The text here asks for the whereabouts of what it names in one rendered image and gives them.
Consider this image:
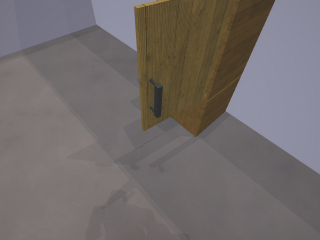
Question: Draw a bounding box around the handle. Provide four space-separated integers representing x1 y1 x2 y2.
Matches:
149 78 163 118

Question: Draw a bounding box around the cupboard door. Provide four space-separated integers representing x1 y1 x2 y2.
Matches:
134 0 233 131

